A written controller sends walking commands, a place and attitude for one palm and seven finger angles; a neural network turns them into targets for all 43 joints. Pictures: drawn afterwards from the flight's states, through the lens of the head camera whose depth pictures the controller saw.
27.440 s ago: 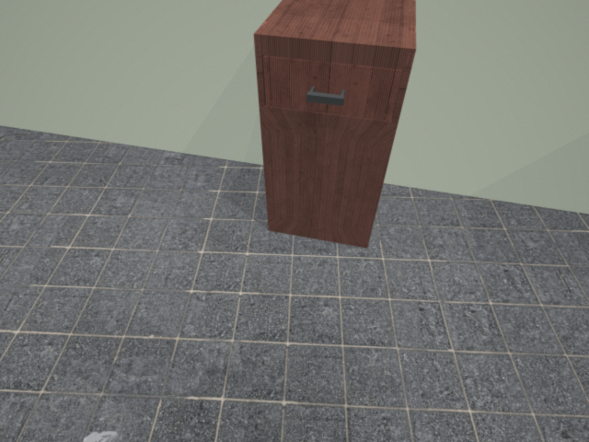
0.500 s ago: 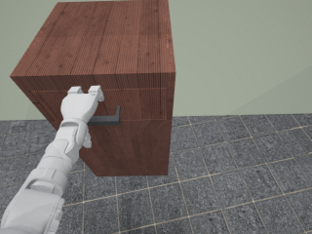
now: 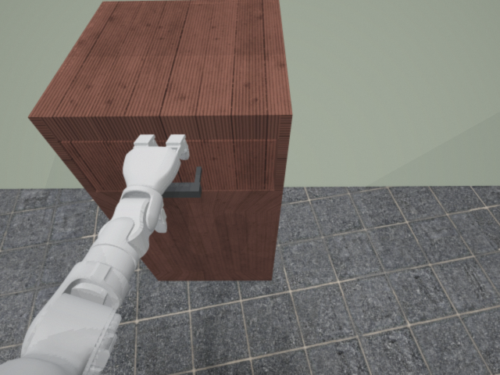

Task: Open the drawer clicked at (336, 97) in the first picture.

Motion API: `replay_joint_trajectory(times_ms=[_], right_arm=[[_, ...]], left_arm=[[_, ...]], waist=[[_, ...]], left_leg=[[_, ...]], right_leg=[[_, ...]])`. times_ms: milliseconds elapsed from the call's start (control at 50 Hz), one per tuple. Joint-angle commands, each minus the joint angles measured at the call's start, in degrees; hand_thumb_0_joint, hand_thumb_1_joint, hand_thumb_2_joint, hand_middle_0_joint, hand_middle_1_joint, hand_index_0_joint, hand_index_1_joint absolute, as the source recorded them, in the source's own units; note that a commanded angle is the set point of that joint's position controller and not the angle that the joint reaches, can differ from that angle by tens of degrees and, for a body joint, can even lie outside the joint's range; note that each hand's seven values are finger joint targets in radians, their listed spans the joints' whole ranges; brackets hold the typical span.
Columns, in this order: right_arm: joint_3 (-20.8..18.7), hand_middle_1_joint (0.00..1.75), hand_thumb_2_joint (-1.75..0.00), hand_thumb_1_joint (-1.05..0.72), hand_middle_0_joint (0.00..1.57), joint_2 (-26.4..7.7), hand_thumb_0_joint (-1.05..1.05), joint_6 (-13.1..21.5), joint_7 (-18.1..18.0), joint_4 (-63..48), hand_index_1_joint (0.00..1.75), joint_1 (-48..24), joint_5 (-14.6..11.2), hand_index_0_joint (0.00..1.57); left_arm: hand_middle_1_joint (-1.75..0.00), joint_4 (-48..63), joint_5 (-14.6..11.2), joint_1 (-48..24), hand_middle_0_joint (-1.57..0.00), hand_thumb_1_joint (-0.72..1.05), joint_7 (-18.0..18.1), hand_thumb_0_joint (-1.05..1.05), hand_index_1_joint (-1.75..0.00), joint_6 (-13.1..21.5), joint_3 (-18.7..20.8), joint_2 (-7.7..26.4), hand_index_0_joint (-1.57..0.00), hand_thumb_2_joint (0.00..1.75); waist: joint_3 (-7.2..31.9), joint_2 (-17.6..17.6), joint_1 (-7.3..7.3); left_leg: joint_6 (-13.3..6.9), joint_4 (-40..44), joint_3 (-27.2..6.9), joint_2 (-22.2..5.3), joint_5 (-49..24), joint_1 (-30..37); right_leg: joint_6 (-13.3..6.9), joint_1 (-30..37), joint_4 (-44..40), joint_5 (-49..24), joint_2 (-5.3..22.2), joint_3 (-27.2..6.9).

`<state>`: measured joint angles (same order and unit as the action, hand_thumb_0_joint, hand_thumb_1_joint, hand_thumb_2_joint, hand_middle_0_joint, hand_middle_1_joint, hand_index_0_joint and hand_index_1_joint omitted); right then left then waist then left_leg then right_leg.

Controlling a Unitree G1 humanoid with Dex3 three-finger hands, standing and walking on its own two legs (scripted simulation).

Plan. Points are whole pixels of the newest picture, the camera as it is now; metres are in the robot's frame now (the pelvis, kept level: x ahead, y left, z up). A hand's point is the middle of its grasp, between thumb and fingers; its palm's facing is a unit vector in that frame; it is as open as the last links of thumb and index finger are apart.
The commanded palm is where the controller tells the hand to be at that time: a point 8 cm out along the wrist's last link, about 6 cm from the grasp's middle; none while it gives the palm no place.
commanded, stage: re-aim the fingers above the handle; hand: left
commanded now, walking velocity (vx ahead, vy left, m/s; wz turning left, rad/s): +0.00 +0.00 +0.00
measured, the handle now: (174, 181) +0.48 +0.16 -0.03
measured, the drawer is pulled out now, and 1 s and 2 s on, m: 0.00 0.00 0.00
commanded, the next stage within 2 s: lower the fingers behind the handle in 0.90 s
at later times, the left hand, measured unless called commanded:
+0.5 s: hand (163, 185) +0.43 +0.16 +0.03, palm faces -0.03 -0.02 -1.00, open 13.8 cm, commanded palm +0.41 +0.17 +0.09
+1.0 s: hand (154, 190) +0.42 +0.18 +0.03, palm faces +0.00 -0.03 -1.00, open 13.8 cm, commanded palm +0.40 +0.18 +0.09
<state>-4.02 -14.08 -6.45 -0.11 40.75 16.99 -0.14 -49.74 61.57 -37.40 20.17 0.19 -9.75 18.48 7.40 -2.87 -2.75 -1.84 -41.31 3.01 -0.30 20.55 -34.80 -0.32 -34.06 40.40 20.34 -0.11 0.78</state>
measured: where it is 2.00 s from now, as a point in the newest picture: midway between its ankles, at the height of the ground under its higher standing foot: outside the picture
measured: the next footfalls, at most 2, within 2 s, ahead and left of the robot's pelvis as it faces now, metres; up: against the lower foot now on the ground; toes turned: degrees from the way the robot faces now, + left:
none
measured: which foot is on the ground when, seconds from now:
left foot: down 0.00-1.00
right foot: down 0.00-1.00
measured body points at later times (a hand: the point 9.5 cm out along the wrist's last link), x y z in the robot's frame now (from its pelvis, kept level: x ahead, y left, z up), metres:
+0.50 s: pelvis +0.00 -0.02 +0.00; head +0.06 -0.03 +0.45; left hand +0.43 +0.16 +0.08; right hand +0.06 -0.29 -0.13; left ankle -0.01 +0.10 -0.71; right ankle -0.01 -0.12 -0.71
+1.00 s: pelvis +0.01 -0.01 +0.00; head +0.06 -0.03 +0.45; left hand +0.41 +0.18 +0.09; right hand +0.09 -0.28 -0.13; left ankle -0.01 +0.10 -0.71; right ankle -0.01 -0.12 -0.71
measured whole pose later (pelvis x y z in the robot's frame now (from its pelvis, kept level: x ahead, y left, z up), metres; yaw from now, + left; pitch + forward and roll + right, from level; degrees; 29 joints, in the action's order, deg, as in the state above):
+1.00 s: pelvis +0.01 -0.01 +0.00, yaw +0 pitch +13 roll +0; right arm -4.1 -14.3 -6.4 -0.9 40.4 15.3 -0.5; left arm -45.0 61.5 -31.2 19.3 2.4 -7.8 20.2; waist 7.4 -3.0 -1.5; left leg -0.8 -39.0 2.6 -0.7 20.1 -31.4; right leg -1.3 -31.1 39.1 20.5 -0.6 1.0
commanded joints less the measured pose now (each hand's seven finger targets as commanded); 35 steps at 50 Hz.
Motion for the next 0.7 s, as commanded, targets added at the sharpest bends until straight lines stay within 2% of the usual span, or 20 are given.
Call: replay_joint_trajectory(times_ms=[0, 40, 100, 140, 200, 240, 280, 300, 320, 340, 380, 440, 500, 520, 540, 580, 600, 620, 660, 680], right_arm=[[-2.0, 0.3, -0.9, -0.9, 0.2, -7.8, 0.0, 1.0, -0.7, -4.7, 0.3, 2.4, 0.0, 0.2], [-1.7, 0.3, -0.9, -0.9, 0.2, -8.1, 0.0, 0.7, -1.2, -5.1, 0.3, 2.0, -0.1, 0.2], [-1.4, 0.3, -0.9, -0.9, 0.2, -7.8, 0.0, 0.7, -1.7, -5.8, 0.3, 1.3, -0.4, 0.2], [-1.3, 0.3, -0.9, -0.9, 0.2, -7.9, 0.0, 0.5, -2.1, -5.9, 0.3, 1.5, -0.4, 0.2], [-1.4, 0.3, -0.9, -0.9, 0.2, -7.7, 0.0, 0.9, -2.1, -6.7, 0.3, 1.1, -0.7, 0.2], [-1.6, 0.3, -0.9, -0.9, 0.2, -7.7, 0.0, 1.2, -2.3, -6.7, 0.3, 1.5, -0.7, 0.2], [-1.8, 0.3, -0.9, -0.9, 0.2, -7.6, 0.0, 1.5, -2.4, -6.6, 0.3, 1.8, -0.7, 0.2], [-1.8, 0.3, -0.9, -0.9, 0.2, -7.6, 0.0, 1.6, -2.4, -6.3, 0.3, 1.9, -0.6, 0.2], [-2.0, 0.3, -0.9, -0.9, 0.2, -7.5, 0.0, 1.8, -2.3, -6.2, 0.3, 2.3, -0.5, 0.2], [-2.1, 0.3, -0.9, -0.9, 0.2, -7.6, 0.0, 1.8, -2.4, -6.0, 0.3, 2.4, -0.5, 0.2], [-2.2, 0.3, -0.9, -0.9, 0.2, -7.4, 0.0, 1.9, -2.2, -5.7, 0.3, 2.3, -0.4, 0.2], [-2.2, 0.3, -0.9, -0.9, 0.2, -7.5, 0.0, 2.0, -1.9, -5.0, 0.3, 2.1, -0.4, 0.2], [-2.2, 0.3, -0.9, -0.9, 0.2, -7.4, 0.0, 1.9, -1.7, -5.0, 0.3, 1.9, -0.4, 0.2], [-2.3, 0.3, -0.9, -0.9, 0.2, -7.6, 0.0, 1.8, -1.7, -5.0, 0.3, 1.9, -0.4, 0.2], [-2.1, 0.3, -0.9, -0.9, 0.2, -7.7, 0.0, 1.6, -1.8, -5.1, 0.3, 1.7, -0.4, 0.2], [-2.1, 0.3, -0.9, -0.9, 0.2, -7.7, 0.0, 1.6, -1.8, -5.1, 0.3, 1.6, -0.6, 0.2], [-2.1, 0.3, -0.9, -0.9, 0.2, -7.7, 0.0, 1.5, -1.8, -5.3, 0.3, 1.4, -0.6, 0.2], [-2.1, 0.3, -0.9, -0.9, 0.2, -7.7, 0.0, 1.5, -1.8, -5.6, 0.3, 1.2, -0.6, 0.2], [-2.1, 0.3, -0.9, -0.9, 0.2, -7.8, 0.0, 1.4, -2.0, -5.8, 0.3, 1.2, -0.6, 0.2], [-2.1, 0.3, -0.9, -0.9, 0.2, -7.8, 0.0, 1.3, -2.1, -6.1, 0.3, 1.0, -0.6, 0.2]], left_arm=[[-1.2, 8.6, 0.8, -27.2, -0.3, -0.5, 3.8, 0.0, -1.2, -2.5, 5.8, 11.7, -0.3, 0.3], [-1.2, 5.7, 0.8, -25.2, -0.3, -0.5, 3.8, 0.0, -1.2, -3.9, 9.3, 15.8, -0.3, 0.3], [-1.2, 6.3, 0.7, -24.7, -0.3, -0.5, 2.9, 0.0, -1.2, -4.7, 7.4, 14.1, -0.3, 0.3], [-1.2, 5.5, 0.7, -23.5, -0.3, -0.5, 2.2, 0.0, -1.2, -4.5, 9.3, 16.4, -0.3, 0.3], [-1.2, 6.8, -0.1, -22.6, -0.3, -0.5, 1.0, 0.0, -1.2, -3.7, 5.9, 12.1, -0.3, 0.3], [-1.2, 8.0, -0.4, -22.8, -0.3, -0.5, 0.0, 0.0, -1.2, -2.3, 5.7, 12.1, -0.3, 0.3], [-1.2, 8.7, -0.5, -22.3, -0.3, -0.5, -0.6, 0.0, -1.2, -1.0, 4.4, 10.7, -0.3, 0.3], [-1.2, 10.3, -0.5, -24.4, -0.3, -0.5, -0.6, 0.0, -1.2, -0.2, 4.0, 10.8, -0.3, 0.3], [-1.2, 10.8, -0.6, -24.0, -0.3, -0.5, -0.5, 0.0, -1.2, 0.4, 4.2, 10.7, -0.3, 0.3], [-1.2, 11.9, -0.6, -24.2, -0.3, -0.5, -0.3, 0.0, -1.2, 1.4, 5.9, 12.7, -0.3, 0.3], [-1.2, 11.8, -0.5, -23.2, -0.3, -0.5, 0.5, 0.0, -1.2, 1.9, 5.7, 12.2, -0.3, 0.3], [-1.2, 11.2, 0.2, -24.7, -0.3, -0.5, 2.2, 0.0, -1.2, 1.5, 6.7, 13.4, -0.3, 0.3], [-1.2, 10.9, 0.3, -23.9, -0.3, -0.5, 3.0, 0.0, -1.2, 0.2, 7.0, 13.4, -0.3, 0.3], [-1.2, 10.5, 0.0, -22.9, -0.3, -0.5, 3.2, 0.0, -1.2, -0.3, 8.8, 15.3, -0.3, 0.3], [-1.2, 9.9, 0.1, -22.3, -0.3, -0.5, 2.9, 0.0, -1.2, -0.7, 9.0, 15.8, -0.3, 0.3], [-1.2, 9.6, -0.2, -22.6, -0.3, -0.5, 2.3, 0.0, -1.2, -1.3, 7.4, 14.2, -0.3, 0.3], [-1.2, 9.1, -0.1, -20.9, -0.3, -0.5, 1.9, 0.0, -1.2, -1.5, 8.2, 15.0, -0.3, 0.3], [-1.2, 9.1, -0.5, -20.6, -0.3, -0.5, 1.3, 0.0, -1.2, -1.7, 6.8, 13.5, -0.3, 0.3], [-1.2, 11.1, -0.9, -19.6, -0.3, -0.5, 0.1, 0.0, -1.2, -0.6, 8.3, 15.3, -0.3, 0.3], [-1.2, 10.5, -1.1, -16.6, -0.3, -0.5, -0.5, 0.0, -1.2, -0.3, 9.0, 15.8, -0.3, 0.3]], waist=[[19.7, 1.3, -0.94], [19.3, 3.1, 0.11], [19.0, 4.2, -0.18], [19.9, 5.3, 0.23], [17.7, 4.6, -0.46], [19.1, 5.4, -0.92], [17.7, 3.4, -1.18], [17.9, 3.4, -1.71], [18.5, 3.9, -1.57], [20.0, 4.3, -1.31], [19.1, 2.1, -1.1], [18.6, 2.5, -1.2], [20.4, 2.1, -0.6], [20.9, 2.7, -0.12], [21.6, 2.6, -0.1], [20.4, 3.2, -0.64], [20.7, 3.3, -0.05], [19.9, 4.1, -0.57], [22.2, 4.6, 0.04], [21.4, 4.7, 0.65]], left_leg=[[0.1, 4.2, -1.6, 0.9, -21.3, 14.9], [0.0, 4.9, -1.2, 1.1, -20.2, 12.4], [-0.4, 5.4, -0.3, 1.2, -19.9, 12.1], [-0.4, 5.6, -0.3, 1.3, -20.2, 11.9], [-0.5, 5.9, 0.2, 1.2, -18.9, 12.5], [-0.7, 5.5, 0.0, 1.3, -19.6, 13.4], [-0.7, 5.3, 0.0, 1.4, -18.9, 13.8], [-0.7, 5.2, -0.2, 1.3, -18.4, 14.1], [-0.9, 4.9, -0.2, 1.5, -19.0, 14.3], [-0.8, 4.7, -0.4, 1.5, -20.4, 14.7], [-0.7, 4.4, -0.3, 1.6, -20.4, 14.5], [-0.5, 4.3, -0.4, 1.7, -19.9, 13.4], [-0.5, 4.2, 0.0, 1.9, -21.0, 13.7], [-0.6, 4.2, 0.1, 1.9, -21.4, 13.3], [-0.5, 4.2, 0.2, 2.0, -22.1, 13.1], [-0.6, 4.5, 0.4, 1.9, -21.5, 12.7], [-0.6, 4.5, 0.6, 2.0, -21.6, 12.5], [-0.7, 4.7, 0.6, 2.0, -21.3, 12.6], [-0.9, 4.5, 0.8, 2.1, -23.0, 13.1], [-0.8, 4.6, 0.9, 2.3, -23.0, 12.4]], right_leg=[[-2.4, 6.3, -3.8, -17.4, -3.2, 1.0], [-2.4, 9.2, -4.1, -17.8, -3.1, 0.7], [-1.9, 10.8, -5.0, -19.5, -2.7, 0.2], [-1.9, 12.6, -5.1, -20.1, -2.6, 0.0], [-1.7, 11.1, -6.0, -19.4, -2.5, -0.1], [-1.7, 12.2, -6.2, -20.3, -2.4, -0.4], [-1.7, 10.4, -6.2, -19.5, -2.4, -0.4], [-1.6, 9.8, -6.3, -19.1, -2.4, -0.5], [-1.6, 10.3, -6.3, -19.9, -2.4, -0.6], [-1.7, 11.4, -5.9, -20.9, -2.4, -0.7], [-1.8, 10.2, -5.6, -21.1, -2.4, -0.6], [-1.9, 10.1, -5.4, -20.5, -2.4, -0.7], [-1.8, 11.1, -5.1, -22.3, -2.5, -0.7], [-1.8, 12.5, -5.1, -23.4, -2.4, -0.8], [-1.8, 13.6, -4.9, -24.5, -2.4, -1.0], [-1.5, 13.3, -5.2, -24.9, -2.3, -0.9], [-1.5, 13.9, -5.3, -25.2, -2.3, -1.0], [-1.4, 14.1, -5.7, -25.6, -2.2, -1.0], [-1.2, 16.5, -5.4, -28.9, -1.9, -1.4], [-1.2, 17.3, -5.4, -30.0, -1.9, -1.5]])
